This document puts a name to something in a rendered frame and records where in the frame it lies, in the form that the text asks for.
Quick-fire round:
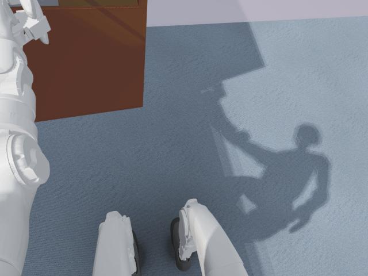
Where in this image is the left robot thigh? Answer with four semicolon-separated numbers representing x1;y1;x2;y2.
92;215;133;276

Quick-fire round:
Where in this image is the robot right foot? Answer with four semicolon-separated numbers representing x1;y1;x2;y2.
170;217;191;271

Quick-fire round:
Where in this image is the cabinet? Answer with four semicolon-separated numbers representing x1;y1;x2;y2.
11;0;147;122

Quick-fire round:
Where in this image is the robot left upper arm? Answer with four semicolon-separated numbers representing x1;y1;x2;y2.
0;133;50;276

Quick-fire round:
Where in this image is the robot left hand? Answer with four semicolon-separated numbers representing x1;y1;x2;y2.
0;0;51;50

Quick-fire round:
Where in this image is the left robot forearm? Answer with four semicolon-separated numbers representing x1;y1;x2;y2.
0;39;38;143

